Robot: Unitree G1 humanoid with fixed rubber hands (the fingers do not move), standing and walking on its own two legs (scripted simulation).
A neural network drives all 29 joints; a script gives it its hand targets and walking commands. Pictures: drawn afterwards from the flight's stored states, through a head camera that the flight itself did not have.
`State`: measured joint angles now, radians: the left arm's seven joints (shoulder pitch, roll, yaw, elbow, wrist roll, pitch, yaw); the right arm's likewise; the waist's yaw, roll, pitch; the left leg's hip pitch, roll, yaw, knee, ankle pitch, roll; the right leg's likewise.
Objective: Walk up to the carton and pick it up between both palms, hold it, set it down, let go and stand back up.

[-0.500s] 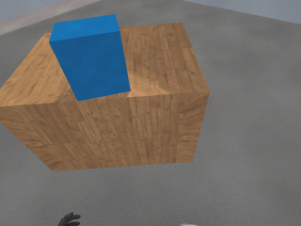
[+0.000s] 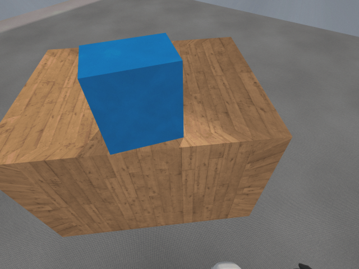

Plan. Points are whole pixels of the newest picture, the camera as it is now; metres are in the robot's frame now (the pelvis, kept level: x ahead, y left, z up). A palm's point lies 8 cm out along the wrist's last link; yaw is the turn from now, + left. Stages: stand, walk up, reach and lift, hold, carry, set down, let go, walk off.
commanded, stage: walk up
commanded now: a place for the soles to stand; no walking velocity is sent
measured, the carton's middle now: (136, 96) +0.60 +0.13 +0.07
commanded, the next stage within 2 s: none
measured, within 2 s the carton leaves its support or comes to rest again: neither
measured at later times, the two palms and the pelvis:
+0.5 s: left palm (37, 242) +0.24 +0.37 -0.09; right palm (254, 229) +0.24 -0.17 -0.08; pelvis +0.13 +0.09 +0.00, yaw -2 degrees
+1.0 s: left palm (46, 220) +0.29 +0.35 -0.06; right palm (258, 216) +0.26 -0.18 -0.06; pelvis +0.14 +0.09 +0.02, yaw -1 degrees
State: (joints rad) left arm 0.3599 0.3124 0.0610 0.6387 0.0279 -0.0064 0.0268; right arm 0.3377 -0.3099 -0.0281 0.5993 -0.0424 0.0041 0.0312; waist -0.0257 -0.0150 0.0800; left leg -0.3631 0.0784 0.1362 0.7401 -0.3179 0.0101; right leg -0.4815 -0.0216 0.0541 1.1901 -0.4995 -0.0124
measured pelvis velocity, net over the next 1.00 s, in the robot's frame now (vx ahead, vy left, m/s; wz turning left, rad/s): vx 0.14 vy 0.09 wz -0.02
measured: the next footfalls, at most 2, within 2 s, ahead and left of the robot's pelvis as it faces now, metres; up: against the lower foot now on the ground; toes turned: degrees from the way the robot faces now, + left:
right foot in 0.14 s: +0.19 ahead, -0.04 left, +0.00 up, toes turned +5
left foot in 0.38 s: +0.22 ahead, +0.21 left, +0.00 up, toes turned -1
